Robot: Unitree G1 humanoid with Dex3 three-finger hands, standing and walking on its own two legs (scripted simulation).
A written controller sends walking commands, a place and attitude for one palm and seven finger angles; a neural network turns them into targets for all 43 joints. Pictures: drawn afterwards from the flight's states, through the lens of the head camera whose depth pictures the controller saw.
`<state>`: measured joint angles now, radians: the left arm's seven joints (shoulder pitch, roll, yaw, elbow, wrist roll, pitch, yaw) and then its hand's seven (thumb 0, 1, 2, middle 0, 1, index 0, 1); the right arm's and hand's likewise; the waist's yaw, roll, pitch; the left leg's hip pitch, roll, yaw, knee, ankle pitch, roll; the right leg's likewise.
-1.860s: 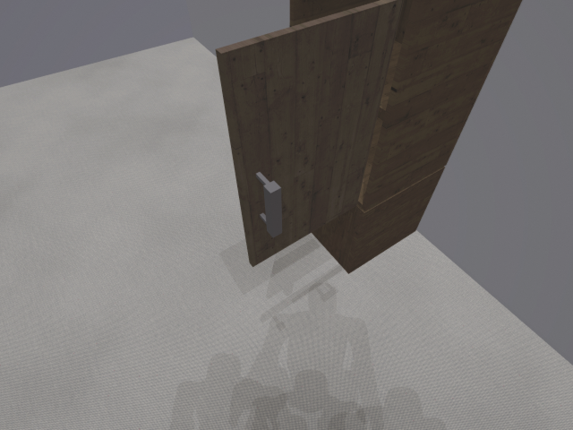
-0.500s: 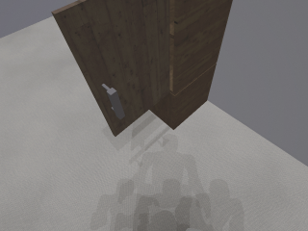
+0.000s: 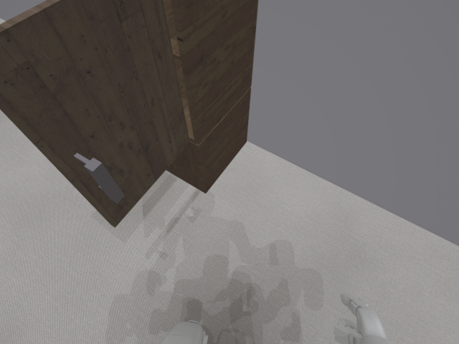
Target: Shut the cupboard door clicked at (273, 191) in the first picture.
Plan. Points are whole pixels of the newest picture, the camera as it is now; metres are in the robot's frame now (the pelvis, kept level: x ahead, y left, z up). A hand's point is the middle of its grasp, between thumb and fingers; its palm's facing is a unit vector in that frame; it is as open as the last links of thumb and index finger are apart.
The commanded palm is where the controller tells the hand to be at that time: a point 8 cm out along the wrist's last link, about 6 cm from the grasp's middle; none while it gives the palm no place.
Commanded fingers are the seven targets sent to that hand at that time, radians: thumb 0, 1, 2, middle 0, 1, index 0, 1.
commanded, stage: walk to a spot facing it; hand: left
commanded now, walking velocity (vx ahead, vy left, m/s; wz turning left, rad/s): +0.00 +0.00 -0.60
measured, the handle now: (99, 178) +0.42 +0.36 -0.09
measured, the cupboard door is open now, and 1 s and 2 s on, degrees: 92 92 92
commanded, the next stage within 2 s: turn to face it in 1.96 s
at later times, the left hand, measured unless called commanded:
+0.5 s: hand (178, 284) +0.23 +0.14 -0.17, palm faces -0.34 -0.89 -0.30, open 7.4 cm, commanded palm none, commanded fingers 0.00 0.90 0.90 -0.20 -0.30 -0.20 -0.30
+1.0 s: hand (208, 270) +0.26 +0.08 -0.17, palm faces -0.55 -0.81 -0.20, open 7.4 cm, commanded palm none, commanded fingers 0.00 0.90 0.90 -0.20 -0.30 -0.20 -0.30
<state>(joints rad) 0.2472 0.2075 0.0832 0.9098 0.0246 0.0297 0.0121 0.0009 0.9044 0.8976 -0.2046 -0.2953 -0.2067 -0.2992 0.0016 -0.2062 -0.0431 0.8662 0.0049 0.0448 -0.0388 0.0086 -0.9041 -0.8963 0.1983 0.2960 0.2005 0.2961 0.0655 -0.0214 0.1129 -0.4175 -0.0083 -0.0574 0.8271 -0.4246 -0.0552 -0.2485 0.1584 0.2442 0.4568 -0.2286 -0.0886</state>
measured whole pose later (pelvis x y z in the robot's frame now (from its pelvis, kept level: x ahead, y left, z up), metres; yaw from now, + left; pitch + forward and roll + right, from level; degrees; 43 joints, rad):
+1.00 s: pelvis +0.08 -0.04 +0.00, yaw -37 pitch +3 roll -1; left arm 0.18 0.25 0.09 0.89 0.02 0.06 -0.04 0.00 0.91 0.90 -0.20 -0.29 -0.20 -0.30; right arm 0.21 -0.18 0.00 0.86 -0.03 0.00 -0.03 0.01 -0.90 -0.90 0.20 0.30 0.20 0.30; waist 0.01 -0.03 0.07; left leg -0.24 0.08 0.08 0.51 -0.31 -0.02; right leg -0.49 0.03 0.01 1.05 -0.45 0.03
